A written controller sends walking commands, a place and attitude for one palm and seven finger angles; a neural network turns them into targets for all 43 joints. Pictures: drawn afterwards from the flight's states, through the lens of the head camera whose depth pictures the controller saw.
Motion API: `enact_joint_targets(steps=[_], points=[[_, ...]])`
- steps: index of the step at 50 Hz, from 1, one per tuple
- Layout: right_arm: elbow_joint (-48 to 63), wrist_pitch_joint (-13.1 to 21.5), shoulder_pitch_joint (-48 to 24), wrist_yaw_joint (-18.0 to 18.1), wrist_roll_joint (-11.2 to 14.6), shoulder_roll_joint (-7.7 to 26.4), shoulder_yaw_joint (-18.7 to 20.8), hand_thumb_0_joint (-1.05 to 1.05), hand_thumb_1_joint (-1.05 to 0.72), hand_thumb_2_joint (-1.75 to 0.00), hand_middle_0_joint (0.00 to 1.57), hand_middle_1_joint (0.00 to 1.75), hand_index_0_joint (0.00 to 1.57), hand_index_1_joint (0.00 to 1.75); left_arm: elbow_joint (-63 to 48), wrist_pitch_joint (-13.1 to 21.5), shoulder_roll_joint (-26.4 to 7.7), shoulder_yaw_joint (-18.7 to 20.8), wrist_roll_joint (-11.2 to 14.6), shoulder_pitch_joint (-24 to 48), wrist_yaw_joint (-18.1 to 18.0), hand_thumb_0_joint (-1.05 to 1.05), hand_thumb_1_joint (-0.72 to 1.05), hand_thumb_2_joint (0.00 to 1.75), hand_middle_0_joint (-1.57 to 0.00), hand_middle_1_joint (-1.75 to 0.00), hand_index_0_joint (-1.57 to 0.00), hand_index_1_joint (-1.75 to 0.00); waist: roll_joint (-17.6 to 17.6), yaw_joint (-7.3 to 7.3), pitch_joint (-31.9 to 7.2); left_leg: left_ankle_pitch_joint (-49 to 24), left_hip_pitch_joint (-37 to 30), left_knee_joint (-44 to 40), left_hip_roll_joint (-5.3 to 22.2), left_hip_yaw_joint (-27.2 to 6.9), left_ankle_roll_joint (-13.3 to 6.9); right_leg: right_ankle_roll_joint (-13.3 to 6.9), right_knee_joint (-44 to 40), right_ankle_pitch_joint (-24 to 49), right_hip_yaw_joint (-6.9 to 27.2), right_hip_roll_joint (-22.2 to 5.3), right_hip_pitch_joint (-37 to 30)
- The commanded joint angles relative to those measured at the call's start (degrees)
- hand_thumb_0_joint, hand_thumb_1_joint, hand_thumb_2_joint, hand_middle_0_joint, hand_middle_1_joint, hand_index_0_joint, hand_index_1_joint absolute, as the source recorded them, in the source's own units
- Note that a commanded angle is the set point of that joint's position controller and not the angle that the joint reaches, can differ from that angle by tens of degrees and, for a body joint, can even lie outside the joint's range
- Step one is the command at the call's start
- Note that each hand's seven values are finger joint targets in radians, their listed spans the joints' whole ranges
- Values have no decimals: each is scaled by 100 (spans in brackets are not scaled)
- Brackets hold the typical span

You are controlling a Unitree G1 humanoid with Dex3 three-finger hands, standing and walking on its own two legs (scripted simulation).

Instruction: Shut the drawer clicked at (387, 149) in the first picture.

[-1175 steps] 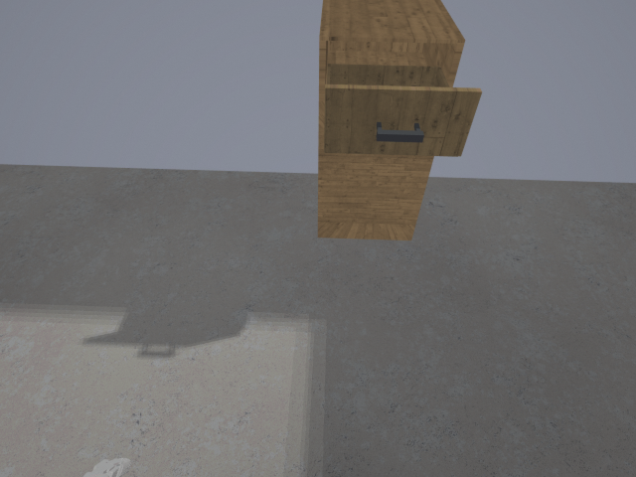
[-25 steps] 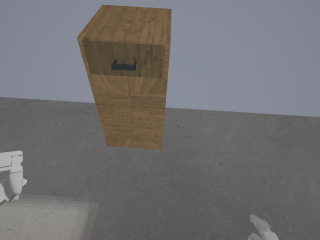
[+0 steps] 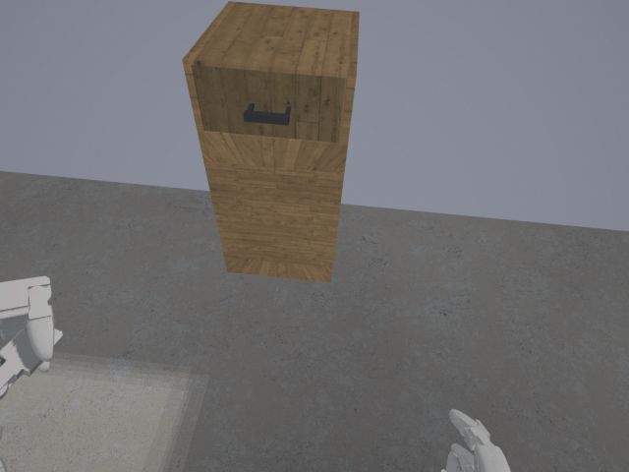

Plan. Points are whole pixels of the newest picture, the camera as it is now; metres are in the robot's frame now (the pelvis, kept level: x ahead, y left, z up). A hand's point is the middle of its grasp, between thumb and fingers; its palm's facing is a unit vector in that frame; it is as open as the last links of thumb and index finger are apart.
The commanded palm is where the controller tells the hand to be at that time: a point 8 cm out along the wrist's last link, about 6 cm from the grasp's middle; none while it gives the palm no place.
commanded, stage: stop stepping back and stand still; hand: left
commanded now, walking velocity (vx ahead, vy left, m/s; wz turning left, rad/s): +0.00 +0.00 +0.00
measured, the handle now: (268, 113) +0.91 +0.16 -0.02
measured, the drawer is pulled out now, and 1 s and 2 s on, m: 0.00 0.00 0.00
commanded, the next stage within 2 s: let the arm hang, fingers relaxed in 0.04 s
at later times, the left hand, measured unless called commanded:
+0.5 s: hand out of the picture +0.04 +0.20 -0.17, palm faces +0.07 -0.98 -0.20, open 3.4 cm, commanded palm none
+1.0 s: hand out of the picture +0.00 +0.19 -0.16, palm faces +0.04 -0.98 -0.21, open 7.2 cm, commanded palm none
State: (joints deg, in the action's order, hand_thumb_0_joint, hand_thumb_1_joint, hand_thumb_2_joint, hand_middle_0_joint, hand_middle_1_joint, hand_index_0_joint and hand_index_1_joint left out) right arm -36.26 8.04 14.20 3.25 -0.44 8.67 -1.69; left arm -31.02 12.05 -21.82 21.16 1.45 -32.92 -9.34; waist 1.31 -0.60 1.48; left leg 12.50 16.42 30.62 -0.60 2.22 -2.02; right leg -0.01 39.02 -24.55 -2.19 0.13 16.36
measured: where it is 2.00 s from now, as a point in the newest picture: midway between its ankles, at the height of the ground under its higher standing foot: outside the picture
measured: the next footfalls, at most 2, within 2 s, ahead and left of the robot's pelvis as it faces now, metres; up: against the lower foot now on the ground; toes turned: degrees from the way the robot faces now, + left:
none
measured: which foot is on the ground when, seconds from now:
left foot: down 0.00-1.00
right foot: down 0.00-1.00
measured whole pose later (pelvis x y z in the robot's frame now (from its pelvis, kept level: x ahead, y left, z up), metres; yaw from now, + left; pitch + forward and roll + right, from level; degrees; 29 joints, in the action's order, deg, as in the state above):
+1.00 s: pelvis +0.00 +0.01 +0.01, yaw +1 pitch -2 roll +0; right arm -64.2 -0.3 16.4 1.3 -0.9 8.3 0.1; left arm 64.8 -0.5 -9.0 0.1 -0.4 -14.8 -1.7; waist -1.2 0.0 2.5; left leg 10.8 11.7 24.1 -1.6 2.0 -2.3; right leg -0.6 24.3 -11.5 -3.0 -0.8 11.2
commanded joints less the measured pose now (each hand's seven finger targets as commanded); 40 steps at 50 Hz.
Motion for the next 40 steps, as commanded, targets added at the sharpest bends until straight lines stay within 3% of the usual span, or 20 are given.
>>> enact_joint_targets(steps=[1,3,4,5,6,7,8,9,11,12,13,14,16,18,23,24,27,30,37,40], points=[[930,215,-663,25,32,880,308,0,-90,-90,20,30,20,30,-1355,415,-831,567,5,-531,-18,0,90,90,-140,-160,-140,-160,-481,27,-322,799,774,-618,641,-572,-135,-99,-1794,785,444,-304,-1061],[933,75,-663,18,-26,874,344,0,-90,-90,20,30,20,30,-1149,401,-981,749,68,-383,-14,0,90,90,-140,-160,-140,-160,440,-66,-103,883,775,382,203,-259,110,-573,-2663,-173,1911,-1236,-352],[839,44,-595,10,10,858,379,0,-90,-90,20,30,20,30,-1098,356,-932,715,95,-213,-10,0,90,90,-140,-160,-140,-160,661,-56,-92,910,426,717,163,-211,153,-643,-2826,-853,2044,-1396,159],[852,-17,-639,32,57,903,442,0,-90,-90,20,30,20,30,-1055,297,-906,679,104,-240,-26,0,90,90,-140,-160,-140,-160,742,-58,25,743,364,918,203,-230,153,-691,-2882,-867,2074,-1423,319],[856,-52,-609,34,63,875,406,0,-90,-90,20,30,20,30,-998,290,-834,648,101,-334,-32,0,90,90,-140,-160,-140,-160,716,-64,-4,542,307,684,257,-238,137,-705,-2692,-312,1787,-1394,128],[-539,150,-533,-536,-26,1640,672,0,-90,-90,20,30,20,30,3480,-629,-74,-1347,-508,670,715,0,90,90,-140,-160,-140,-160,120,-285,-144,-245,716,1469,566,-386,109,-707,-1148,2806,689,-1637,302],[-428,-206,-49,-510,64,1149,638,0,-90,-90,20,30,20,30,3549,-1002,197,-1307,-411,613,817,0,90,90,-136,-156,-136,-156,58,-252,-633,-190,141,1067,431,-517,118,-636,-813,2892,664,-1185,262],[-318,-325,-34,-474,50,1106,557,0,-90,-90,20,30,20,30,3541,-1109,314,-1406,-377,525,865,0,90,90,-132,-151,-132,-151,-5,-230,-497,-590,-84,702,482,-630,40,-367,-641,2160,389,-942,593],[-262,-435,-213,-423,-40,1169,479,0,-90,-90,20,30,20,30,3992,-1173,511,-1572,-346,763,886,0,90,90,-124,-143,-124,-143,132,20,-538,-1319,267,130,906,-1208,-283,-95,-237,1394,59,-498,443],[-208,-455,-284,-370,-91,1259,443,0,-90,-90,20,30,20,30,4245,-1180,478,-1600,-348,925,882,0,90,90,-120,-138,-120,-138,503,66,-521,-1748,428,17,1021,-1467,-447,-59,-246,1507,70,-389,128],[-215,-458,-297,-324,-131,1357,436,0,-90,-90,20,30,20,30,4523,-1172,430,-1605,-355,1098,881,0,90,90,-116,-134,-116,-134,823,104,-617,-2296,414,1,1001,-1523,-475,-82,-308,1960,125,-389,-159],[-297,-476,-309,-293,-134,1396,441,0,-90,-90,20,30,20,30,4882,-1184,315,-1588,-358,1276,865,0,90,90,-112,-130,-112,-130,888,100,-724,-2508,366,-29,917,-1440,-432,-99,-388,2248,152,-445,-442],[-522,-551,-383,-263,-145,1334,412,0,-90,-90,20,30,20,30,5688,-1214,221,-1641,-326,1445,836,0,90,90,-104,-121,-104,-121,572,142,-673,-2177,246,-146,694,-1073,-264,-179,-644,2445,336,-543,-639],[-786,-619,-341,-247,-126,1156,353,0,-90,-90,20,30,20,30,6410,-1218,199,-1719,-284,1524,817,0,90,90,-96,-112,-96,-112,-114,118,-658,-1669,-19,-302,524,-821,-135,-263,-919,2303,488,-621,-675],[-1286,-766,-244,-214,-109,882,303,0,-90,-90,20,30,20,30,7677,-1250,376,-1814,-230,1466,802,0,90,90,-76,-91,-76,-91,-1531,125,-208,88,125,-1020,576,-932,-125,-248,-1546,921,359,-481,-649],[-1358,-793,-216,-213,-101,871,302,0,-90,-90,20,30,20,30,7869,-1256,339,-1841,-230,1485,813,0,90,90,-72,-86,-72,-86,-1587,121,-115,479,229,-1157,578,-960,-120,-257,-1605,836,320,-461,-676],[-1582,-825,-6,-195,-70,893,341,0,-90,-90,20,30,20,30,8313,-1211,314,-1890,-237,1538,839,0,90,90,-60,-73,-60,-73,-791,70,-85,686,102,-1149,577,-955,-108,-296,-1896,827,404,-519,-633],[-1797,-822,192,-182,-50,930,374,0,-90,-90,20,30,20,30,8638,-1183,322,-1923,-227,1561,834,0,90,90,-48,-60,-48,-60,-300,30,-42,550,-133,-1185,622,-962,-116,-306,-1983,789,389,-536,-469],[-2290,-780,419,-139,-39,834,342,0,-90,-90,20,30,20,30,9200,-1164,471,-1976,-214,1443,792,0,90,90,-20,-30,-20,-30,51,33,157,248,-315,-1307,666,-914,-137,-285,-2005,923,378,-562,-364],[-2431,-776,461,-134,-33,785,333,0,-90,-90,20,30,20,30,9347,-1168,496,-1978,-217,1376,769,0,90,90,-20,-30,-20,-30,-74,62,227,214,-325,-1341,668,-897,-143,-279,-1997,915,380,-559,-339]])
